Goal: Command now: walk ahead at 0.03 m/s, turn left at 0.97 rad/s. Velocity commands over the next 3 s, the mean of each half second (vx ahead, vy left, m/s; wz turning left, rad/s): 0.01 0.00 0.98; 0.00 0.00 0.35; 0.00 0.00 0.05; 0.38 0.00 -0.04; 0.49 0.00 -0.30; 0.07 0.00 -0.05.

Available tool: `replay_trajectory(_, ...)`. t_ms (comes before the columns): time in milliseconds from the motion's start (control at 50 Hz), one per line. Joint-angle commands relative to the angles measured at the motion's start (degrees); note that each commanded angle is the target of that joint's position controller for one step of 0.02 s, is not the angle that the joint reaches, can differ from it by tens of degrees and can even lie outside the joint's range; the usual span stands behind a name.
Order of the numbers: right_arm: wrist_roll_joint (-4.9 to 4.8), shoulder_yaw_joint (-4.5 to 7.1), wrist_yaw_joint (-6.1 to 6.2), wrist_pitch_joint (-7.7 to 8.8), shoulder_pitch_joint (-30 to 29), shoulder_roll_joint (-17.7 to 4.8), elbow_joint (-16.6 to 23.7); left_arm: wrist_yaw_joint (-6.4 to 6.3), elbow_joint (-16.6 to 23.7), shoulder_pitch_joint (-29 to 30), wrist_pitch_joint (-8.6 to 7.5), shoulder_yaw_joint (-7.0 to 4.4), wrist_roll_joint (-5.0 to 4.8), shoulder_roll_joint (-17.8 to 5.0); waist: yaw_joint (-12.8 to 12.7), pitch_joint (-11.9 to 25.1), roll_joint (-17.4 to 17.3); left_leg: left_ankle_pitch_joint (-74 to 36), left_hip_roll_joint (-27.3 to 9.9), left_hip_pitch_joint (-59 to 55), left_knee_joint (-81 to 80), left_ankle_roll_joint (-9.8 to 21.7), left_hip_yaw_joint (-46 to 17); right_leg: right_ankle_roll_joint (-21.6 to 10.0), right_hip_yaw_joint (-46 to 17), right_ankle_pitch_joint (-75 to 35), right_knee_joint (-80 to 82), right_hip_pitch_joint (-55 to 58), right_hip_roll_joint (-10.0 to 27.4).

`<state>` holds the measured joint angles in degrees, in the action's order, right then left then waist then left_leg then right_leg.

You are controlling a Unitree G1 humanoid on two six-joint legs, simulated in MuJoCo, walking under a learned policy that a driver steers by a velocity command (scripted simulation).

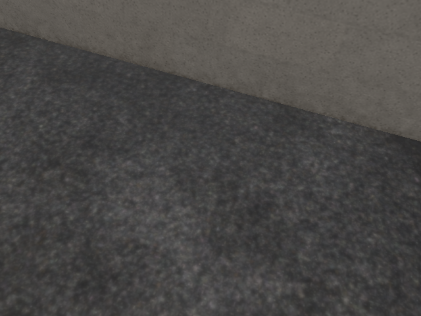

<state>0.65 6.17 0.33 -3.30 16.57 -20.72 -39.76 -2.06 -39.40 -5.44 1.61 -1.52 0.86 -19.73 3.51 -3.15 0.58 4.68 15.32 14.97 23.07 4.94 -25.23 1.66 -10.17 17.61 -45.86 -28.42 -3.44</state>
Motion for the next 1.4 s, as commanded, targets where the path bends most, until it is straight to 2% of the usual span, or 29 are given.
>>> replay_trajectory(20, 0.50, 2.15, -0.39, 0.37, 0.66, -9.23, 3.26, -0.16, 4.45, 2.30, -1.78, -1.00, -0.64, -5.16, -0.13, 5.79, -8.45, -5.86, -15.45, -7.43, -1.99, 3.15, -16.74, -1.07, 0.01, 1.46, 6.70, 2.47, -2.04)
replay_trajectory(80, 0.24, 1.73, -0.75, 0.59, -2.80, -8.70, 4.00, -1.25, 3.52, -1.37, -2.16, -1.50, -0.97, -6.55, -3.00, 4.70, -8.21, 4.37, -11.84, 0.74, -1.29, -1.20, -18.10, -0.98, -0.07, -3.32, 22.63, 17.27, -1.74)
replay_trajectory(100, -0.21, 1.28, -0.71, 1.00, -0.75, -6.93, 3.22, -1.91, 3.59, -0.62, -2.32, -1.77, -0.84, -7.54, -2.33, 5.33, -3.03, 20.14, -7.83, 4.90, 2.31, -3.93, -14.04, -1.57, -2.05, -7.10, 29.80, 23.98, 2.47)
replay_trajectory(120, -0.68, 0.46, -0.35, 1.37, 3.89, -3.65, 2.73, -2.35, 5.17, -0.43, -1.92, -2.30, -0.47, -10.55, -0.55, 9.10, 4.83, 29.96, -3.39, 8.56, 14.01, -6.33, -4.13, -4.69, -12.04, -0.27, 32.25, 30.16, 14.98)
replay_trajectory(140, -0.52, 0.84, -0.09, 1.42, 3.90, -4.83, 3.75, -1.97, 7.38, 2.44, -1.42, -2.37, 0.11, -13.84, -1.07, 8.90, 9.49, 32.57, 0.95, 15.93, 28.11, -7.29, 9.31, -10.38, -23.46, 0.72, 34.73, 27.71, 25.33)
replay_trajectory(160, 1.39, 1.85, -0.36, 1.42, -0.33, -10.83, 4.21, -1.51, 5.50, 0.49, -1.02, -2.20, 0.52, -10.73, -2.34, 6.79, 7.23, 26.34, -4.58, 16.19, 34.94, -8.04, 12.46, -13.71, -20.73, -7.56, 33.76, 21.97, 24.66)
replay_trajectory(200, 1.43, 1.70, -1.57, 0.32, 0.93, -9.45, 2.74, -0.75, 5.80, 2.49, -0.59, -1.21, 0.08, -6.41, -1.19, 3.88, 5.13, 19.43, -7.42, 14.91, 43.85, -7.51, 15.19, -12.01, -6.04, -15.16, 30.76, 17.48, 17.39)
replay_trajectory(240, 0.41, 1.24, -2.73, -0.70, 2.85, -8.40, 1.78, -0.92, 6.90, 2.66, -0.25, -0.68, 0.34, -5.40, -1.06, 3.42, 6.60, 17.13, -8.62, 16.02, 50.80, -7.82, 18.53, -11.90, 0.37, -20.83, 30.00, 17.16, 15.00)
replay_trajectory(280, -0.20, 0.69, -3.06, -1.10, 0.40, -7.55, 2.50, -0.71, 6.70, -0.07, -0.37, -0.78, 0.51, -5.09, -2.37, 3.01, 6.28, 15.94, -10.62, 18.42, 50.27, -8.27, 20.51, -12.06, 3.59, -22.69, 29.54, 19.98, 14.79)
replay_trajectory(360, -0.29, -0.22, -3.68, -1.38, -3.86, -5.38, 3.66, -0.46, 5.27, -5.26, -0.64, -1.74, 0.74, -5.68, -4.82, 3.10, 8.11, 16.31, -13.96, 21.22, 42.97, -9.56, 23.17, -12.10, 6.39, -25.74, 28.49, 27.02, 16.83)
replay_trajectory(460, -0.40, -1.04, -4.46, -1.76, -7.73, -2.88, 5.80, 0.28, 4.52, -7.14, -1.06, -2.75, 0.96, -5.80, -5.37, 4.52, 8.52, 17.93, -17.07, 17.10, 33.61, -8.62, 25.76, -13.02, 10.79, -27.35, 27.29, 27.85, 20.63)
replay_trajectory(540, -0.78, -1.89, -3.98, -1.66, -8.25, -1.01, 6.64, 1.54, 3.59, -7.81, -1.52, -3.33, 0.89, -6.64, -5.11, 6.63, 9.96, 21.44, -14.69, 5.66, 22.30, -5.95, 28.66, -12.31, 13.85, -32.54, 23.43, 23.38, 20.87)
replay_trajectory(580, -0.59, -1.97, -3.46, -1.39, -7.51, -1.00, 6.49, 1.95, 2.91, -8.41, -1.20, -3.57, 0.23, -7.38, -4.69, 6.96, 10.86, 20.69, -13.53, 2.21, 14.71, -4.59, 29.04, -11.55, 13.86, -34.37, 20.29, 23.28, 21.20)
replay_trajectory(620, 0.89, -1.98, -2.48, -0.27, -3.28, -1.72, 4.79, 2.21, 1.85, -9.22, -0.39, -3.52, -1.12, -7.02, -1.48, 7.61, 5.71, 6.68, -13.46, -8.67, -3.76, -3.01, 26.97, -6.64, 17.38, -28.20, 12.45, 17.35, 19.27)
replay_trajectory(640, 1.74, -1.10, -1.73, 0.56, -2.01, -6.58, 4.74, 2.58, 2.37, -12.85, 0.01, -2.61, -0.60, -3.42, -2.22, 9.25, -8.33, -1.46, -26.25, -18.43, -8.34, -0.77, 10.34, -2.51, 21.04, -5.41, -0.16, 5.44, 14.62)
replay_trajectory(660, 0.29, 0.38, -1.23, 0.83, -2.44, -13.24, 5.71, 2.24, 5.96, -10.87, 0.72, -1.39, 0.49, -0.10, -1.92, 8.11, -18.63, -25.80, -39.25, -14.79, -5.03, 9.03, -2.37, 0.32, 19.38, 19.09, -7.76, -4.21, 5.79)
replay_trajectory(680, -0.32, -0.30, -0.99, 0.94, -0.20, -8.87, 4.84, 1.64, 4.82, -7.93, 1.63, -2.27, 0.60, -3.73, 1.09, 9.22, -9.13, -29.49, -37.10, -14.90, -2.55, 11.77, 4.08, 0.60, 12.74, 18.14, -14.16, -3.11, 7.64)
replay_trajectory(720, 0.10, -2.58, -0.36, 0.84, -7.78, -3.58, 4.52, 1.91, 2.84, -9.38, 1.75, -2.43, -0.89, -3.28, -3.58, 4.07, -8.76, -23.46, -29.09, -9.37, -3.99, 7.95, 13.23, 0.18, 10.50, 9.87, -13.36, -1.49, 7.88)
replay_trajectory(760, -0.08, -3.28, 0.36, 1.20, -10.13, -2.16, 4.36, 2.10, 0.52, -12.47, 1.80, -2.96, 0.29, -4.69, -4.82, 4.51, -10.62, -26.79, -25.32, -9.26, -3.89, 6.48, 16.78, 0.43, 11.99, 4.86, -14.02, 0.89, 6.46)
replay_trajectory(820, 0.08, -3.87, 0.28, 1.92, -9.07, -1.37, 3.11, 2.40, -0.42, -12.76, 2.20, -2.53, -0.24, -2.87, -4.52, 5.56, -7.35, -23.36, -25.68, -9.40, -4.54, 6.64, 16.62, 0.48, 11.47, 3.87, -10.54, 3.26, 5.80)
replay_trajectory(920, 0.74, -4.06, -0.01, 2.37, -7.38, -1.66, 0.13, 1.80, -0.74, -10.24, 2.59, -1.62, -0.10, -0.57, -2.77, 3.27, -8.73, -12.30, -25.99, -6.69, -4.63, 7.09, 13.53, -0.96, 11.44, 6.16, 3.59, 8.74, 4.68)
replay_trajectory(980, 0.73, -4.22, -0.02, 2.55, -7.88, -1.48, -1.37, 0.98, -1.74, -11.26, 2.09, -1.32, -0.45, 0.06, -3.65, 3.77, -7.54, -11.88, -26.06, -4.53, -2.80, 6.78, 11.50, -2.18, 11.65, 4.09, 12.33, 14.31, 3.67)
replay_trajectory(1020, -0.01, -4.81, 0.41, 2.80, -9.04, -0.14, -2.06, 0.54, -2.94, -13.47, 0.82, -0.75, 0.23, 0.91, -6.05, 4.85, -3.97, -6.46, -24.20, 0.00, -1.05, 3.02, 11.60, -3.16, 9.54, -9.54, 25.79, 24.24, 5.46)
replay_trajectory(1040, 0.02, -5.54, 0.45, 3.20, -7.75, 2.10, -2.15, 0.24, -3.00, -13.90, -0.20, -0.77, 1.11, -1.18, -5.05, 6.34, 0.48, -0.95, -21.61, 2.75, 1.08, 0.32, 13.10, -3.99, 2.41, -14.15, 28.43, 28.62, 12.05)
replay_trajectory(1060, -0.19, -5.42, 0.20, 2.98, -3.76, 2.73, -3.14, 0.49, -2.35, -9.19, -0.67, -1.49, 0.34, -5.45, -0.43, 4.26, 6.80, 7.10, -15.26, 0.70, -0.58, -1.15, 17.93, -6.63, -1.28, -19.00, 26.99, 22.60, 16.12)
replay_trajectory(1100, 0.52, -5.05, 0.21, 2.31, -5.76, 0.63, -5.72, 1.50, -2.57, -6.78, -1.12, -0.55, -0.07, -1.34, -2.56, 2.43, 6.22, 5.02, -15.76, -7.11, -2.30, -1.78, 17.89, -5.73, 1.66, -10.88, 27.39, 15.31, 12.94)
replay_trajectory(1140, 0.30, -4.53, 0.01, 2.48, -6.13, -0.63, -7.11, 1.16, -3.65, -8.24, -1.32, -0.44, -0.15, -1.20, -3.68, 2.18, 5.92, 0.85, -16.81, -6.97, -1.88, -1.40, 17.25, -4.29, 4.10, -9.97, 27.18, 16.75, 10.19)
replay_trajectory(1240, 0.14, -4.97, 0.70, 2.98, -4.57, 1.17, -11.53, 0.66, -5.75, -8.90, -1.48, -0.25, -0.28, -0.52, -4.07, 1.99, 0.94, 0.99, -17.23, -4.69, -3.78, -2.32, 16.84, -4.97, 4.51, -9.89, 26.62, 19.53, 10.04)
replay_trajectory(1400, -0.02, -5.06, 1.21, 2.81, -3.13, 1.10, -17.68, 0.51, -10.09, -8.67, -1.93, 0.13, -0.21, -0.19, -3.67, 1.58, -0.39, -0.19, -17.97, -6.16, -4.67, -2.69, 16.73, -5.31, 4.50, -9.97, 27.72, 19.21, 9.76)
